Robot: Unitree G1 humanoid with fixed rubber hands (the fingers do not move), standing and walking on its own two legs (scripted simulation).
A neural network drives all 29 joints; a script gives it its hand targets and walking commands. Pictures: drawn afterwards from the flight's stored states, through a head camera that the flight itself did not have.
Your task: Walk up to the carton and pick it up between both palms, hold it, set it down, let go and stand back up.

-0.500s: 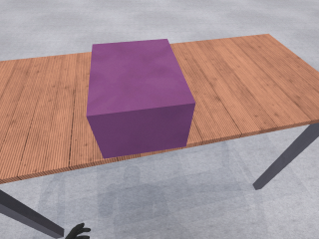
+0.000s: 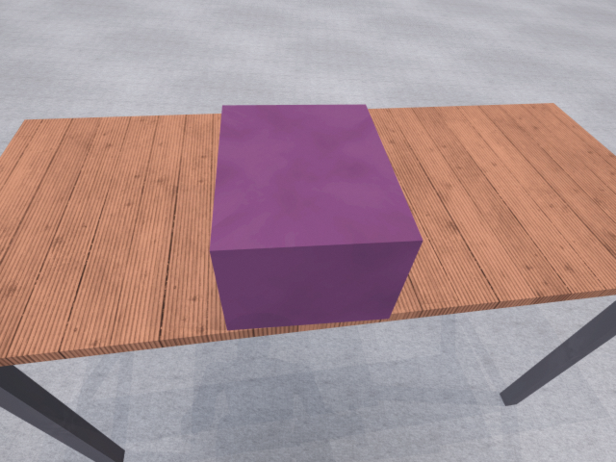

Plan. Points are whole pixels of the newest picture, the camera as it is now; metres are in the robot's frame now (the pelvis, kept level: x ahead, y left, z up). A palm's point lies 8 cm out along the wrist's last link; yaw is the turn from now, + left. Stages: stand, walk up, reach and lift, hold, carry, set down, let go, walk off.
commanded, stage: walk up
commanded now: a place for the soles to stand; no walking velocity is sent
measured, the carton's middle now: (302, 207) +0.47 +0.02 +0.09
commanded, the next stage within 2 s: none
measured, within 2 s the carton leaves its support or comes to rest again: neither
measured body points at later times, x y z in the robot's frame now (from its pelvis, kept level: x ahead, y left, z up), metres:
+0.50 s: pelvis +0.00 -0.01 +0.00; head +0.01 -0.01 +0.45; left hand +0.07 +0.26 -0.13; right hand +0.06 -0.28 -0.13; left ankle +0.02 +0.12 -0.73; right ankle +0.02 -0.13 -0.73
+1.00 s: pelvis -0.04 -0.01 -0.01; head -0.01 -0.01 +0.44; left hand +0.00 +0.28 -0.13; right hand +0.09 -0.29 -0.13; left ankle +0.02 +0.12 -0.73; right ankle +0.02 -0.13 -0.73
